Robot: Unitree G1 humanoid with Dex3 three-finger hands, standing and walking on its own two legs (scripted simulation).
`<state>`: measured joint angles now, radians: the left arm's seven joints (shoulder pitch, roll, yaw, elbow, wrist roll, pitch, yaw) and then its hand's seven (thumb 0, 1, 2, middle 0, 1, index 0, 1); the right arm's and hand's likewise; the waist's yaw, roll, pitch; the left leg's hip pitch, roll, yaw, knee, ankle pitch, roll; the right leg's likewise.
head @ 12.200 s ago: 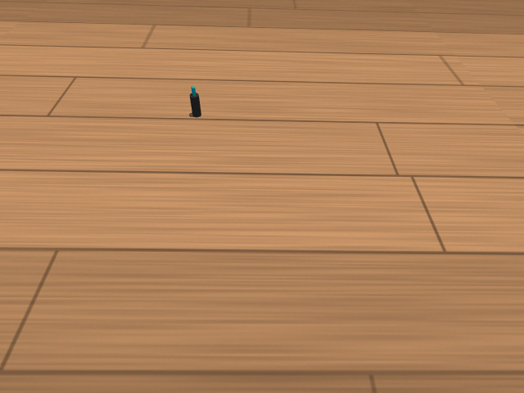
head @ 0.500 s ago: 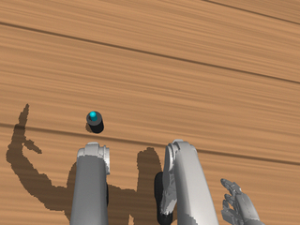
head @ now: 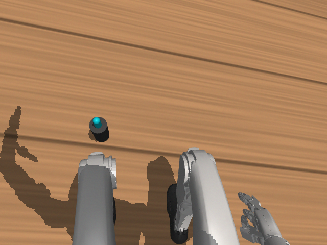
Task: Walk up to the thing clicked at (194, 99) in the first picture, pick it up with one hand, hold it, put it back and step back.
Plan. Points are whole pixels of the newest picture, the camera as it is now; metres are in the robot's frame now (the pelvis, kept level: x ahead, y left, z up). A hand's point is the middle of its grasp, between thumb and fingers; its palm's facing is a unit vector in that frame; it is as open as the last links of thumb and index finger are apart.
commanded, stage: approach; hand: left
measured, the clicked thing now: (99, 128) +0.44 +0.16 -0.30
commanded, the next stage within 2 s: close in in 0.42 s
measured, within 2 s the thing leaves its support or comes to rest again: neither
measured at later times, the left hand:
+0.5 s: hand (60, 126) +0.42 +0.26 -0.22, palm faces -0.10 -0.99 +0.04, open 17.5 cm
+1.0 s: hand (89, 129) +0.43 +0.19 -0.28, palm faces -0.15 -0.99 +0.01, open 17.0 cm
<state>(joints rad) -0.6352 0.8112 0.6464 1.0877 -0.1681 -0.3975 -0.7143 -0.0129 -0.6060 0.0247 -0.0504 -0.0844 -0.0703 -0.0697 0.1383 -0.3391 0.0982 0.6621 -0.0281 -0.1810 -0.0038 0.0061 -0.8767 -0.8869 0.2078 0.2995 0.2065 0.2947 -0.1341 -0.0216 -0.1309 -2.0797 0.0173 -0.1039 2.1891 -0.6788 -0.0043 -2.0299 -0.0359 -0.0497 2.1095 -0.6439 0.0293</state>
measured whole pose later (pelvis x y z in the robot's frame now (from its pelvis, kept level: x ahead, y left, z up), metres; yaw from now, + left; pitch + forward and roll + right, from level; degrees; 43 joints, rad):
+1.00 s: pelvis -0.02 +0.02 -0.12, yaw -9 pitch +12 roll -18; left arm -0.64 0.79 0.38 1.46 -0.11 -1.09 -0.29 -0.01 -0.55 0.10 -0.12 -0.18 -0.15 -0.15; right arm -0.15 -0.40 0.47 0.59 -0.33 -0.07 0.13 0.00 -0.88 -0.89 0.21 0.30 0.21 0.30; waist -0.27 -0.25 0.27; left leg -2.20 0.00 -0.35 2.65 -0.70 0.00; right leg -2.05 0.04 -0.22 2.38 -0.59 0.07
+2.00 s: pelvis -0.02 +0.02 -0.11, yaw -11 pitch +12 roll -19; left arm -0.64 0.76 0.24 1.43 -0.03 -1.14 -0.01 0.00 0.21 0.59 -0.55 -0.54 -0.53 -0.55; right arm -0.17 -0.36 0.50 0.58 -0.37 -0.03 0.18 0.00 -0.86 -0.89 0.21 0.30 0.21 0.29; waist -0.28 -0.27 0.30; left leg -2.20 0.00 -0.39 2.65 -0.71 0.00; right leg -2.04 0.05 -0.25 2.36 -0.58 0.08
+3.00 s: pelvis -0.02 +0.02 -0.09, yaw -8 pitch +19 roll -16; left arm -0.58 0.62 0.13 1.05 -0.05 -0.87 -0.06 0.00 -0.05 1.04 -0.88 -1.02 -0.81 -1.04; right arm -0.04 -0.34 0.33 0.60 -0.24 0.01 0.19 0.00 -0.89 -0.90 0.21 0.30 0.21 0.29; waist -0.21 -0.13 0.12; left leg -2.23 0.00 -0.30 2.55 -0.69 0.00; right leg -2.08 0.02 -0.19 2.32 -0.60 0.06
